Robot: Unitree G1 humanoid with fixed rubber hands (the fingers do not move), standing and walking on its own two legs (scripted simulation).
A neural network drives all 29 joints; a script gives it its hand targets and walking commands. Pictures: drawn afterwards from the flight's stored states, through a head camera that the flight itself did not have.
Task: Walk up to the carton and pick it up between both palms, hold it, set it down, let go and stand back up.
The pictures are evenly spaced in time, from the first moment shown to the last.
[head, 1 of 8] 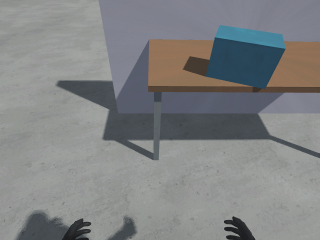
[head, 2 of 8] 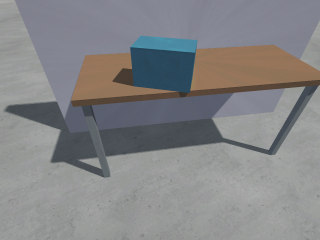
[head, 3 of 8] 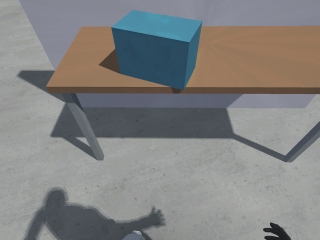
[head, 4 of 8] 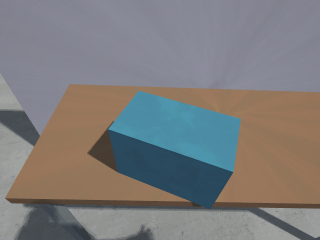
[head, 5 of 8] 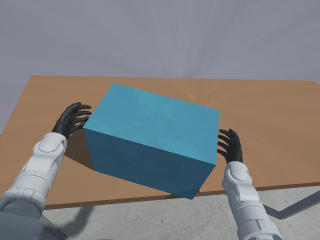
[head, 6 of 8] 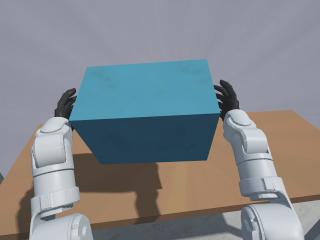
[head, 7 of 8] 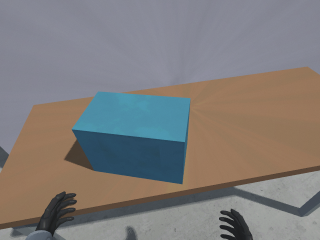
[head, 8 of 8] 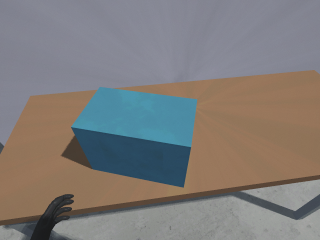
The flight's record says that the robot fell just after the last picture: no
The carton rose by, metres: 0.21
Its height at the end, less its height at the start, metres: +0.00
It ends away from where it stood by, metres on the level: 0.04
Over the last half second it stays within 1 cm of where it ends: yes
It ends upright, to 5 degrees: yes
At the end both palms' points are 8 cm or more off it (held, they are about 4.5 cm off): yes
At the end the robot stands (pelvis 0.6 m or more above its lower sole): yes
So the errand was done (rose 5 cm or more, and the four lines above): yes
